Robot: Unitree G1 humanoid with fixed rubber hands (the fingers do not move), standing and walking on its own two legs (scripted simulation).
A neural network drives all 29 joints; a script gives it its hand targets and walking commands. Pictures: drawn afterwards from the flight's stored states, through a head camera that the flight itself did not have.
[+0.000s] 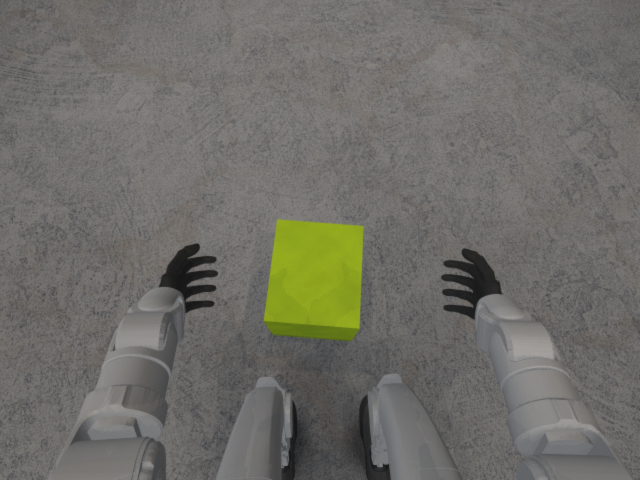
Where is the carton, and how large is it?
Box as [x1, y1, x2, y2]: [264, 219, 362, 340]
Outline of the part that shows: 277,219 264,315 265,323 273,334 351,340 359,328 362,226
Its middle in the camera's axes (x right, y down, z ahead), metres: -0.02 +0.12 +1.03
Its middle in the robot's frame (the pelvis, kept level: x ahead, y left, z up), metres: +0.50 +0.01 -0.57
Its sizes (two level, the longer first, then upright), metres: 0.254 0.217 0.213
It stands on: the floor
